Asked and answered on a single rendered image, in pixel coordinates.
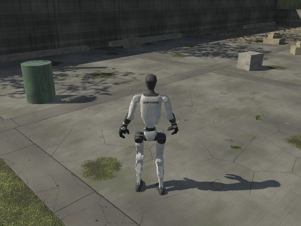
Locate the left robot upper arm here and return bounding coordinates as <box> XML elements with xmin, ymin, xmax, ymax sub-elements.
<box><xmin>127</xmin><ymin>95</ymin><xmax>141</xmax><ymax>121</ymax></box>

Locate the left robot forearm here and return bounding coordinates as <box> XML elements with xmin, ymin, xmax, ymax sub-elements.
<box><xmin>121</xmin><ymin>113</ymin><xmax>131</xmax><ymax>130</ymax></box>

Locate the right robot forearm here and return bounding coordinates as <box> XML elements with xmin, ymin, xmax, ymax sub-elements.
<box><xmin>169</xmin><ymin>114</ymin><xmax>177</xmax><ymax>128</ymax></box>

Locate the right robot upper arm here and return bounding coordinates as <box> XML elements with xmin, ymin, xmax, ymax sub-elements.
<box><xmin>161</xmin><ymin>95</ymin><xmax>174</xmax><ymax>120</ymax></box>

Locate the robot right hand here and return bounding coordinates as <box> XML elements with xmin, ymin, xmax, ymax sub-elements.
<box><xmin>167</xmin><ymin>126</ymin><xmax>178</xmax><ymax>135</ymax></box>

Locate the robot left shin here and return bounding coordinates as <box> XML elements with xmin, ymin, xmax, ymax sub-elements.
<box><xmin>135</xmin><ymin>154</ymin><xmax>143</xmax><ymax>185</ymax></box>

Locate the robot right shin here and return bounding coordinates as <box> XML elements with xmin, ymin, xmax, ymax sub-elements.
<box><xmin>156</xmin><ymin>157</ymin><xmax>164</xmax><ymax>189</ymax></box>

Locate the robot left hand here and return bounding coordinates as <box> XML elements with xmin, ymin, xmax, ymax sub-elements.
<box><xmin>119</xmin><ymin>127</ymin><xmax>129</xmax><ymax>138</ymax></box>

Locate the robot shin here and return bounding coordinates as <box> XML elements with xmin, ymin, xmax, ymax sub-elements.
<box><xmin>156</xmin><ymin>157</ymin><xmax>164</xmax><ymax>189</ymax></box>
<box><xmin>135</xmin><ymin>154</ymin><xmax>143</xmax><ymax>185</ymax></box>

